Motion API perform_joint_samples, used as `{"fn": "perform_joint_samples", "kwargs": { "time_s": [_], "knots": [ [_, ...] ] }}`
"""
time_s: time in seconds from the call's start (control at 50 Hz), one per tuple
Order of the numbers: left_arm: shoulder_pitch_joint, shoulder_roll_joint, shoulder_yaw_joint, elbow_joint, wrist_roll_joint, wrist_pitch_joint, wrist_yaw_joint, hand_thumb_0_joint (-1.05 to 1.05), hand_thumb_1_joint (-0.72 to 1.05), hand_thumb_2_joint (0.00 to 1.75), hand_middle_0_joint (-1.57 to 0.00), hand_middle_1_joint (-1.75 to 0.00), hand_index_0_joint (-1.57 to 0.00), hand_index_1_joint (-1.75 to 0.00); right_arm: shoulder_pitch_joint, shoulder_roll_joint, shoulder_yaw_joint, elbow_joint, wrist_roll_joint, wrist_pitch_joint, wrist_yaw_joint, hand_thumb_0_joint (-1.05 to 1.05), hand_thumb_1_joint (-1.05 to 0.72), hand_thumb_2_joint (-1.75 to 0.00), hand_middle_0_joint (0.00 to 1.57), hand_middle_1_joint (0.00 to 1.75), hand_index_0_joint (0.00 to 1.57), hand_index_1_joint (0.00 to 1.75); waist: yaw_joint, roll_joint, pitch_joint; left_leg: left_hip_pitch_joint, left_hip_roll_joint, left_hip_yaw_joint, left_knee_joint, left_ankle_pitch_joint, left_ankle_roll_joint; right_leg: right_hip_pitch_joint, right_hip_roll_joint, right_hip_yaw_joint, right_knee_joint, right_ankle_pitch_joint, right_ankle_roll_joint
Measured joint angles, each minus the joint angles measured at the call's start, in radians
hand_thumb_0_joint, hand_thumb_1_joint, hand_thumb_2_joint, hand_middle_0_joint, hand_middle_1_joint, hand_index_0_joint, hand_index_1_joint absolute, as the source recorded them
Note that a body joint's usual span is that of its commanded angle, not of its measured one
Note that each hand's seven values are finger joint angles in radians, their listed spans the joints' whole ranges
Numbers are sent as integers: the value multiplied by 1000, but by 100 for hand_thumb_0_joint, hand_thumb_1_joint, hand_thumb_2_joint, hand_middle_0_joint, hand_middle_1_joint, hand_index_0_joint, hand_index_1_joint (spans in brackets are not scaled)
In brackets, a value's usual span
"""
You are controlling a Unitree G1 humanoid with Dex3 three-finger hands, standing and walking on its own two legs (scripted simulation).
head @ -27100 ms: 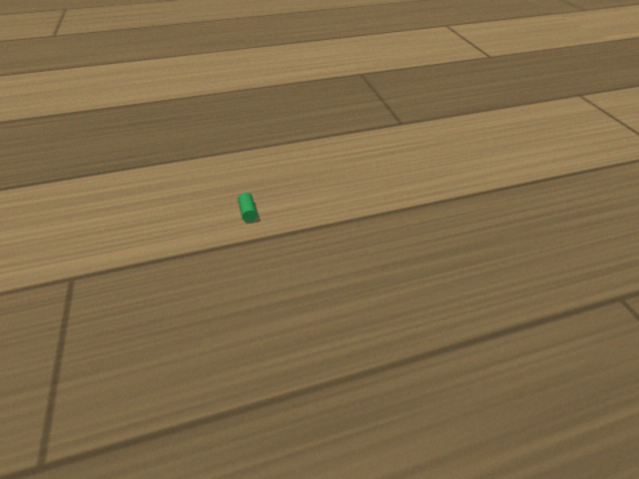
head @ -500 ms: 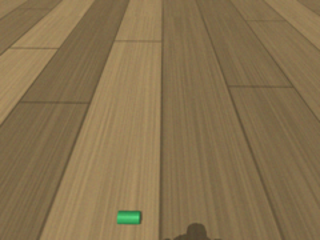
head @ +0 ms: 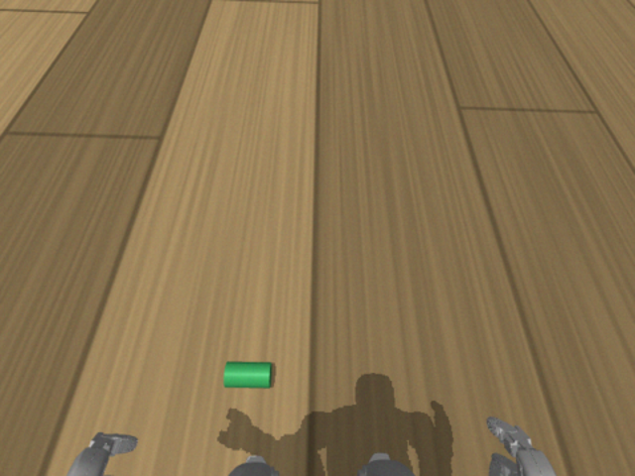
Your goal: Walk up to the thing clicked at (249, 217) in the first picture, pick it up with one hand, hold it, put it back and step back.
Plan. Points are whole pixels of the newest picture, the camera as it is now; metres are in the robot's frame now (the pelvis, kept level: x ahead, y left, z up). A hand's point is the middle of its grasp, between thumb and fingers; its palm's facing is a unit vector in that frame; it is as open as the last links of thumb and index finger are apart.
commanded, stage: rise first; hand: left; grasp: from above
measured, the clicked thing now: (248, 374) +0.43 +0.18 -0.68
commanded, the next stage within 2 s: none
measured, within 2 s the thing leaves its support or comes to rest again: neither
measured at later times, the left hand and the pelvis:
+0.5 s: hand (162, 451) +0.20 +0.27 -0.31, palm faces -0.43 -0.61 -0.66, open 14.0 cm; pelvis -0.03 +0.00 -0.16, yaw +0 degrees
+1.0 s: hand (190, 405) +0.30 +0.27 -0.46, palm faces -0.51 -0.21 -0.83, open 13.9 cm; pelvis -0.09 -0.01 -0.31, yaw -2 degrees
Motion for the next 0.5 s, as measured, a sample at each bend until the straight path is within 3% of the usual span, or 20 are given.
{"fn": "perform_joint_samples", "kwargs": {
  "time_s": [0.16, 0.24, 0.32, 0.4, 0.5],
  "knots": [
    [101, 2, -6, -214, 49, 18, 7, 0, -52, 100, -8, -105, -8, -106, -54, 12, -3, -47, -7, -27, -13, 1, -91, -90, 20, 30, 20, 30, 5, -7, -16, -157, 1, -11, 174, -72, -1, -152, -1, -8, 170, -72, -2],
    [93, 20, -23, -225, 89, 26, 10, 0, -54, 99, -8, -106, -8, -107, -70, 10, 6, -69, -11, -47, -15, 1, -91, -90, 20, 30, 20, 30, 1, 1, -37, -237, 0, -21, 237, -92, -1, -227, -3, -17, 229, -93, -2],
    [16, 52, -24, -145, 165, -20, 12, 0, -54, 98, -8, -106, -8, -107, -89, -2, 8, -84, -21, -80, -4, 1, -90, -90, 20, 30, 20, 30, -4, -1, -73, -391, -5, -23, 362, -130, -1, -381, -9, -16, 359, -136, -3],
    [-66, 86, -35, -115, 264, -104, 21, 0, -53, 97, -7, -107, -8, -107, -116, -24, -1, -77, -25, -99, 12, 1, -89, -89, 20, 30, 20, 30, -9, -4, -102, -579, -8, -23, 530, -182, -1, -571, -14, -12, 532, -191, 0],
    [-173, 108, -32, -113, 384, -192, 70, 0, -52, 97, -8, -107, -8, -107, -154, -45, -15, -45, -19, -89, 32, 1, -88, -89, 20, 30, 20, 30, -13, -1, -113, -793, -10, -21, 726, -230, -3, -790, -18, -5, 733, -241, -4]
  ]
}}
